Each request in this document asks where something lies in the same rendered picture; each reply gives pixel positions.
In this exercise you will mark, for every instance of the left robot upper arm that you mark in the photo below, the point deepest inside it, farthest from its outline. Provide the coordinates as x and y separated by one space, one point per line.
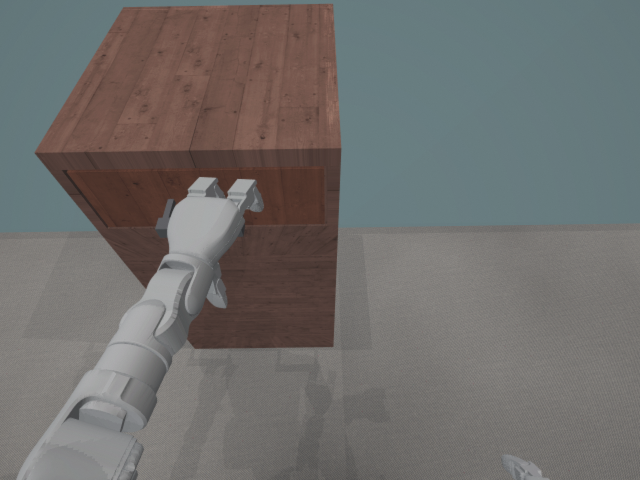
83 451

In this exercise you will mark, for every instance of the robot right hand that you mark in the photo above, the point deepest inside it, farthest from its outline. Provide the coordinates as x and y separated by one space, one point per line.
520 469

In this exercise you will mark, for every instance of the robot left forearm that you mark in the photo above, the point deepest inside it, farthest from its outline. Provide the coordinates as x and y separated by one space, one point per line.
120 392

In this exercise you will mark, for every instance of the cabinet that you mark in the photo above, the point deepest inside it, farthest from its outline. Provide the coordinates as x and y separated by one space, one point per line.
218 87

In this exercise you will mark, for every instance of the drawer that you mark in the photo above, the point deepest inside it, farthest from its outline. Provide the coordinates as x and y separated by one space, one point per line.
138 197

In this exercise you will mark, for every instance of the handle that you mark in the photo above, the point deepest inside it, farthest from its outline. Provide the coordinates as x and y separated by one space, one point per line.
162 223

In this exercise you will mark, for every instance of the robot left hand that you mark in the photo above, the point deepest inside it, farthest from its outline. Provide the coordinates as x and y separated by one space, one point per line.
205 224

